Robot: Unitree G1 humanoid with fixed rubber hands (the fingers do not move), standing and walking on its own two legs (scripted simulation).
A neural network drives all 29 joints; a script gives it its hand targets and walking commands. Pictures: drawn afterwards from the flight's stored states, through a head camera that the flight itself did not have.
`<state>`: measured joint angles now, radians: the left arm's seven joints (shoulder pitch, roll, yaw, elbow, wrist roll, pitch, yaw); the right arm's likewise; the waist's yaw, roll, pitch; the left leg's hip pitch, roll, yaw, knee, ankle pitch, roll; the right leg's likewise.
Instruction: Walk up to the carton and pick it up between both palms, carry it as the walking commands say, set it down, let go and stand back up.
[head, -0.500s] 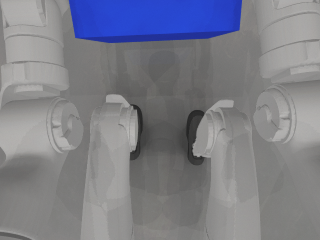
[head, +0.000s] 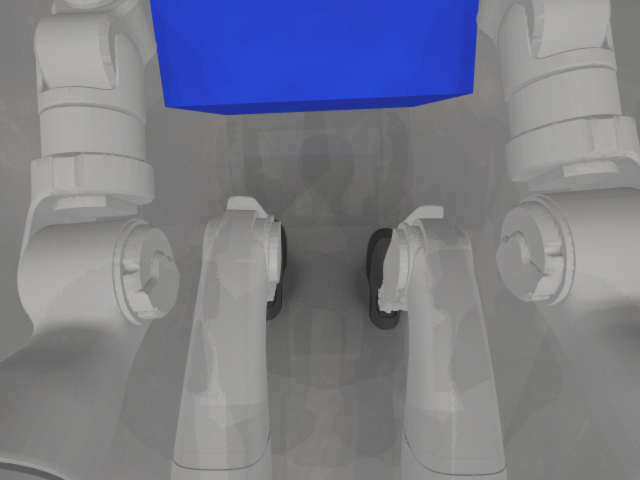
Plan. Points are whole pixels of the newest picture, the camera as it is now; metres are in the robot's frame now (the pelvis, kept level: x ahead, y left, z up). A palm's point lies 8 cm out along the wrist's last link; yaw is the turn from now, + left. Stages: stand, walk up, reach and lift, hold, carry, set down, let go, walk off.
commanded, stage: reach and lift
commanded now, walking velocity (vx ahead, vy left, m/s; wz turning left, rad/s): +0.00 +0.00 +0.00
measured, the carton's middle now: (315, 9) +0.56 +0.04 -0.16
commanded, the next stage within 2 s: none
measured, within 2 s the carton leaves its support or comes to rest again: neither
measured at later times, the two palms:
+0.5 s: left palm out of the picture +0.52 +0.21 +0.00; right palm out of the picture +0.55 -0.13 +0.01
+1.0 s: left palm out of the picture +0.49 +0.20 +0.06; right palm out of the picture +0.52 -0.13 +0.07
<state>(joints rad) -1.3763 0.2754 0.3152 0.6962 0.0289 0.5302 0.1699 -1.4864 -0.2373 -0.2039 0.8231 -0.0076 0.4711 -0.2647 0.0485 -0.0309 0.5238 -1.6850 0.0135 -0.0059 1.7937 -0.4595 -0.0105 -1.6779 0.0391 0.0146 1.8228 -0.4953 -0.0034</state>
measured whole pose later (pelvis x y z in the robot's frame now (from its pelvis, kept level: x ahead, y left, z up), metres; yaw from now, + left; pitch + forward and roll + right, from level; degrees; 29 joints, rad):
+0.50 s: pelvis -0.01 +0.00 +0.05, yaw +0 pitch +15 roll +1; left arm -1.29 0.24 0.32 0.67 0.03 0.54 0.18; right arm -1.40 -0.21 -0.22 0.81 -0.02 0.47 -0.25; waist 0.05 -0.03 0.52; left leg -1.46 0.01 -0.01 1.61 -0.42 -0.01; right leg -1.46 0.04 0.02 1.64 -0.45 0.00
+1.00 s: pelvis -0.01 +0.00 +0.11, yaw +0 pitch +10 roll +1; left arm -1.16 0.19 0.31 0.62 0.03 0.53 0.19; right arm -1.27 -0.17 -0.23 0.76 -0.04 0.47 -0.25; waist 0.05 -0.02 0.52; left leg -1.21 0.01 -0.01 1.39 -0.36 -0.02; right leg -1.21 0.04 0.03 1.42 -0.39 0.00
